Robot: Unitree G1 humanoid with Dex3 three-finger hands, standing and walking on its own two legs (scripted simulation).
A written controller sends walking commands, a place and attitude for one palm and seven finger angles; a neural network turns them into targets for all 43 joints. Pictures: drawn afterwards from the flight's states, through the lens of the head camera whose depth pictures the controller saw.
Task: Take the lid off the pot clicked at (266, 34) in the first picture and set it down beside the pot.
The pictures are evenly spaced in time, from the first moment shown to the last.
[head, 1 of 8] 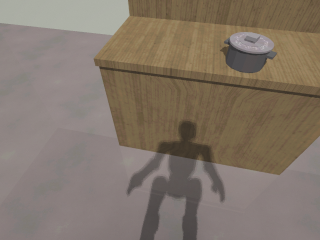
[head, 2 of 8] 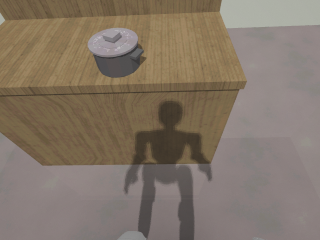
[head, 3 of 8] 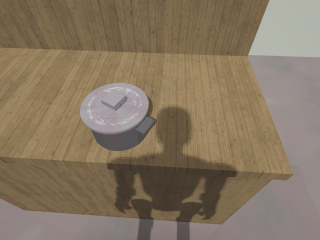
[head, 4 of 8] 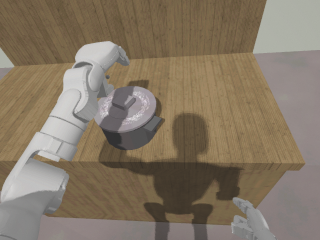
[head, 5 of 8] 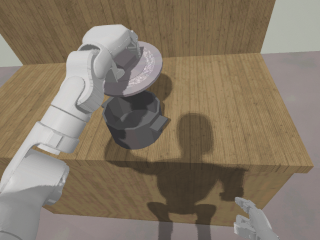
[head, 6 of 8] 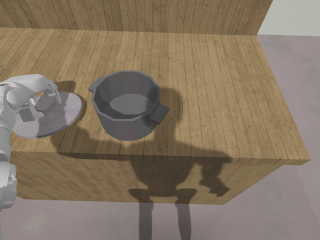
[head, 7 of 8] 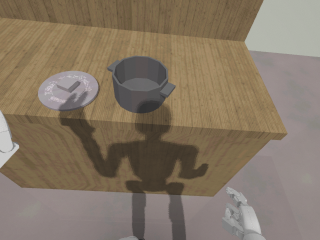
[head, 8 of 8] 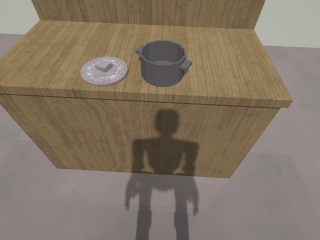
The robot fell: no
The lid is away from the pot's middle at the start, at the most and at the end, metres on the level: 0.00 0.25 0.23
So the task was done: yes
